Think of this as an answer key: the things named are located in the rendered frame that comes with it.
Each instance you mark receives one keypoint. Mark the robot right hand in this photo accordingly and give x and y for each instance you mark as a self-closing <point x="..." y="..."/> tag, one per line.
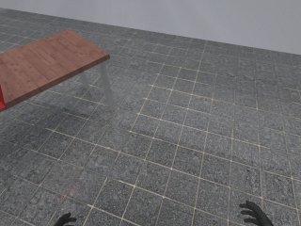
<point x="259" y="219"/>

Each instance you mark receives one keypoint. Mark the robot left hand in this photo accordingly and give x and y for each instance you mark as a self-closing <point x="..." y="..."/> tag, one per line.
<point x="65" y="219"/>

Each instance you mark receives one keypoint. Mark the table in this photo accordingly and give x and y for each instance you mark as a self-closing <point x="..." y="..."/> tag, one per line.
<point x="32" y="68"/>

